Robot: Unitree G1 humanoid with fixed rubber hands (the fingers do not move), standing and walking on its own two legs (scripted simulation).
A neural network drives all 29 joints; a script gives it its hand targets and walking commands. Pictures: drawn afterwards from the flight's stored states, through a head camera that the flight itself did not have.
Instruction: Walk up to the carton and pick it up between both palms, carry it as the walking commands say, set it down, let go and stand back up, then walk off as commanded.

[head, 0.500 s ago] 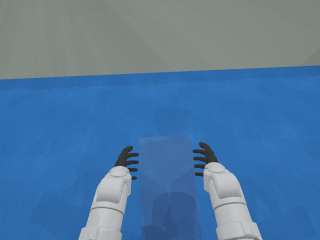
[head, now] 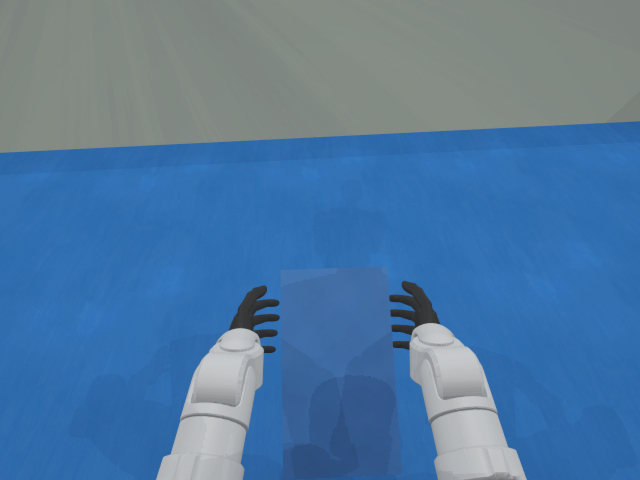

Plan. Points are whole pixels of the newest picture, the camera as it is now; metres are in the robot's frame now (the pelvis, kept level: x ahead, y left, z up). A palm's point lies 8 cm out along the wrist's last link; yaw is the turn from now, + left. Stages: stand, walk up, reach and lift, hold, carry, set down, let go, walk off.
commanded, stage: carry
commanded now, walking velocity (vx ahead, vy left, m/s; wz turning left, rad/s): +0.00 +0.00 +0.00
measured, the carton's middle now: (334, 359) +0.32 -0.01 -0.07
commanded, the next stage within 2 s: hold in 1.22 s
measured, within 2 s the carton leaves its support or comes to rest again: neither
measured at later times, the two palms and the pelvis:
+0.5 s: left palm (251, 346) +0.28 +0.10 +0.04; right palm (434, 341) +0.29 -0.13 +0.04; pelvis -0.01 -0.01 +0.00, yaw +0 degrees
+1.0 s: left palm (258, 348) +0.28 +0.09 +0.04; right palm (442, 343) +0.28 -0.14 +0.04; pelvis -0.01 -0.02 +0.00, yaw +0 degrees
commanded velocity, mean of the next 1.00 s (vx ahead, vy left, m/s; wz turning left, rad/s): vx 0.00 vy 0.00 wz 0.00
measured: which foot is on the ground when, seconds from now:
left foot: down 0.00-1.00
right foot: down 0.00-1.00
